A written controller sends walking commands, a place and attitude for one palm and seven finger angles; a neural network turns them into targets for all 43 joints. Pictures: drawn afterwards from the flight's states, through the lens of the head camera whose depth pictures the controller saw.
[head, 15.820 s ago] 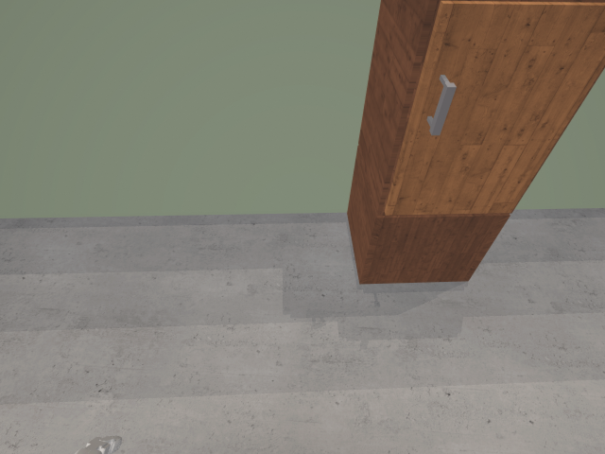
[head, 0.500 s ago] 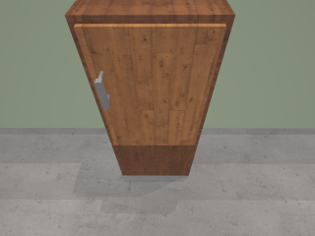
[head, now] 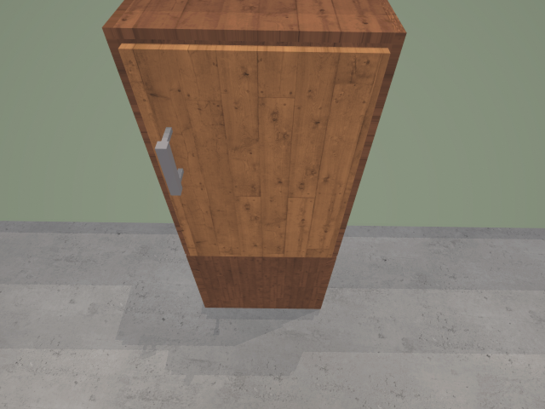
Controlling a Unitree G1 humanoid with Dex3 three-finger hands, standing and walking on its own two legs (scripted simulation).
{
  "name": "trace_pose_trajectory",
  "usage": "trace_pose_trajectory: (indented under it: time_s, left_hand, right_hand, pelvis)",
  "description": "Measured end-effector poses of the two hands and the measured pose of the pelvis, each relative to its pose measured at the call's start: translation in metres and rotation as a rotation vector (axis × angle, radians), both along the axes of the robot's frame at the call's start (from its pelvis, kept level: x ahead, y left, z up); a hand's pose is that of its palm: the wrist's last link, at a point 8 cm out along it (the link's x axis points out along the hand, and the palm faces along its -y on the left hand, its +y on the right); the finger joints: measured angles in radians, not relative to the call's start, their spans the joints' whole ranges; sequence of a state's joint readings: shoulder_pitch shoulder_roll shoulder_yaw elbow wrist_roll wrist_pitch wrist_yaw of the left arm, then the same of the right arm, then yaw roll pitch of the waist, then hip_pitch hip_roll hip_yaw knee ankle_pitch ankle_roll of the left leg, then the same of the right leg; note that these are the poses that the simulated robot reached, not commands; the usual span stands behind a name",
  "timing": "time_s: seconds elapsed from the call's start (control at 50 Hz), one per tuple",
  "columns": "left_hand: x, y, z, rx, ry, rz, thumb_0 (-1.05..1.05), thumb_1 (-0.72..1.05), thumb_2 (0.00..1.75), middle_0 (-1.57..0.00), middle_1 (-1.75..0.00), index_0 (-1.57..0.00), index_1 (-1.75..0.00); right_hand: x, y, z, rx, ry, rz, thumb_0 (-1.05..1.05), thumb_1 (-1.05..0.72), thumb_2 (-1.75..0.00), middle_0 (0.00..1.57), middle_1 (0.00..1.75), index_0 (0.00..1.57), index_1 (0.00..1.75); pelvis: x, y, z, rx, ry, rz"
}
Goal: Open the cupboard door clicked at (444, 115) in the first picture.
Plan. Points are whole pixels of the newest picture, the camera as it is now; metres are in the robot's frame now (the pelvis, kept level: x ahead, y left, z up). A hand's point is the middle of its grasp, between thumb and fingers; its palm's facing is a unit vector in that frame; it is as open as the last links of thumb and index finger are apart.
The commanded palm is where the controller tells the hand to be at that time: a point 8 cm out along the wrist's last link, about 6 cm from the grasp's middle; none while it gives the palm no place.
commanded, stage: raise the hand with hooked fingers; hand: left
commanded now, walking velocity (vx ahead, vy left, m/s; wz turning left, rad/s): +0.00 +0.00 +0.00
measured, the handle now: (172, 162) +0.52 +0.23 +0.04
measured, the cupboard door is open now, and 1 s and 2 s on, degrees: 0 0 0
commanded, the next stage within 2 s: none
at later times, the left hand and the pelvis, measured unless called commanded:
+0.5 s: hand out of the picture +0.12 +0.20 -0.06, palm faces +0.18 -0.98 +0.00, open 8.9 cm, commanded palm +0.12 +0.25 -0.03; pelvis -0.05 -0.03 -0.07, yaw +2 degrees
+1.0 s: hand (107, 350) +0.19 +0.24 +0.01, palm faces +0.11 -0.99 -0.07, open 12.0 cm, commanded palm +0.16 +0.29 +0.01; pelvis -0.05 +0.00 -0.05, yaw +2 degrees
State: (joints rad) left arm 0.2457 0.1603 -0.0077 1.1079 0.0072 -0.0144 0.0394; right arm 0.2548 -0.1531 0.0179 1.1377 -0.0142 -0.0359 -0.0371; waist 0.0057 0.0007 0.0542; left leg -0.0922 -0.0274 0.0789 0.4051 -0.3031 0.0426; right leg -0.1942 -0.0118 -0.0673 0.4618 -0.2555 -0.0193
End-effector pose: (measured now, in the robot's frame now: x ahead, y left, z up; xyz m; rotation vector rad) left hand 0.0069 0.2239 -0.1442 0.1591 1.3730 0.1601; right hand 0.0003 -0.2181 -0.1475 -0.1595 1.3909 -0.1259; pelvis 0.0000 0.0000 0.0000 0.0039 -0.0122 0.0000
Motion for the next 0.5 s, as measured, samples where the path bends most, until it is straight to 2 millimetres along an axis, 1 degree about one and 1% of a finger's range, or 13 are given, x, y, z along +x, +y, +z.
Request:
trace_pose_trajectory:
  time_s: [0.04, 0.06, 0.08, 0.12, 0.2, 0.24, 0.26, 0.3, 0.34, 0.38, 0.44, 0.48, 0.5]
  left_hand:
    - [0.002, 0.0, 0.0, 0.008, -0.01, -0.003, 0.0, 0.91, 0.89, -0.2, -0.29, -0.2, -0.3]
    - [0.013, 0.002, 0.005, 0.007, -0.066, 0.048, 0.01, 0.91, 0.89, -0.2, -0.3, -0.2, -0.3]
    - [0.031, 0.006, 0.018, 0.019, -0.192, 0.074, 0.01, 0.92, 0.89, -0.2, -0.3, -0.2, -0.3]
    - [0.074, 0.013, 0.055, 0.069, -0.476, 0.09, 0.02, 0.91, 0.89, -0.21, -0.3, -0.21, -0.31]
    - [0.149, 0.011, 0.128, 0.065, -0.952, 0.056, 0.02, 0.86, 0.87, -0.21, -0.33, -0.21, -0.34]
    - [0.171, 0.009, 0.152, 0.034, -1.157, 0.012, 0.01, 0.83, 0.86, -0.21, -0.35, -0.21, -0.36]
    - [0.176, 0.007, 0.159, 0.008, -1.243, -0.01, 0.01, 0.81, 0.85, -0.21, -0.36, -0.21, -0.37]
    - [0.174, 0.003, 0.161, -0.053, -1.372, -0.064, 0.01, 0.77, 0.83, -0.21, -0.39, -0.21, -0.39]
    - [0.16, 0.0, 0.148, -0.101, -1.409, -0.12, 0.0, 0.73, 0.82, -0.21, -0.41, -0.21, -0.42]
    - [0.138, 0.001, 0.126, -0.131, -1.356, -0.139, 0.0, 0.68, 0.8, -0.22, -0.44, -0.22, -0.45]
    - [0.102, 0.01, 0.093, -0.134, -1.239, -0.074, 0.0, 0.61, 0.77, -0.23, -0.48, -0.23, -0.49]
    - [0.085, 0.019, 0.083, -0.089, -1.213, -0.009, 0.01, 0.56, 0.75, -0.23, -0.51, -0.23, -0.52]
    - [0.08, 0.023, 0.084, -0.061, -1.227, 0.014, 0.01, 0.53, 0.74, -0.23, -0.53, -0.23, -0.54]
  right_hand:
    - [0.001, -0.001, 0.0, 0.0, -0.002, -0.002, 0.01, -0.91, -0.9, 0.2, 0.3, 0.2, 0.3]
    - [0.004, -0.004, 0.001, -0.008, -0.031, -0.008, 0.01, -0.92, -0.9, 0.2, 0.3, 0.2, 0.3]
    - [0.01, -0.008, 0.005, -0.023, -0.094, 0.0, 0.01, -0.92, -0.9, 0.2, 0.3, 0.2, 0.3]
    - [0.027, -0.015, 0.011, -0.047, -0.233, 0.01, 0.01, -0.92, -0.9, 0.2, 0.3, 0.2, 0.3]
    - [0.073, -0.031, 0.024, -0.067, -0.483, 0.04, 0.02, -0.92, -0.9, 0.2, 0.3, 0.2, 0.3]
    - [0.097, -0.039, 0.035, -0.08, -0.597, 0.057, 0.02, -0.91, -0.9, 0.2, 0.3, 0.2, 0.3]
    - [0.108, -0.043, 0.041, -0.087, -0.651, 0.066, 0.01, -0.91, -0.9, 0.2, 0.3, 0.2, 0.3]
    - [0.129, -0.051, 0.053, -0.102, -0.746, 0.095, 0.01, -0.91, -0.9, 0.2, 0.3, 0.2, 0.3]
    - [0.146, -0.057, 0.062, -0.116, -0.826, 0.135, 0.01, -0.91, -0.9, 0.2, 0.3, 0.2, 0.3]
    - [0.161, -0.062, 0.068, -0.131, -0.884, 0.171, 0.01, -0.91, -0.9, 0.2, 0.3, 0.2, 0.3]
    - [0.176, -0.062, 0.068, -0.148, -0.926, 0.22, 0.01, -0.91, -0.9, 0.2, 0.3, 0.2, 0.3]
    - [0.182, -0.058, 0.062, -0.149, -0.93, 0.249, 0.01, -0.91, -0.9, 0.2, 0.3, 0.2, 0.3]
    - [0.183, -0.054, 0.058, -0.145, -0.924, 0.263, 0.01, -0.91, -0.9, 0.2, 0.3, 0.2, 0.3]
  pelvis:
    - [0.0, 0.0, 0.0, -0.004, 0.004, 0.001]
    - [-0.001, 0.0, -0.001, -0.006, 0.009, 0.003]
    - [-0.002, -0.001, -0.002, -0.002, 0.01, 0.001]
    - [-0.003, -0.001, -0.003, 0.008, 0.018, 0.005]
    - [-0.013, -0.003, -0.009, 0.006, 0.048, 0.032]
    - [-0.02, -0.007, -0.015, 0.008, 0.082, 0.024]
    - [-0.023, -0.01, -0.019, 0.011, 0.102, 0.017]
    - [-0.031, -0.016, -0.029, 0.017, 0.134, 0.005]
    - [-0.037, -0.02, -0.04, 0.017, 0.155, 0.004]
    - [-0.042, -0.022, -0.05, 0.017, 0.175, 0.006]
    - [-0.049, -0.025, -0.063, 0.012, 0.2, 0.02]
    - [-0.052, -0.026, -0.07, 0.0, 0.209, 0.034]
    - [-0.054, -0.027, -0.073, -0.007, 0.212, 0.04]
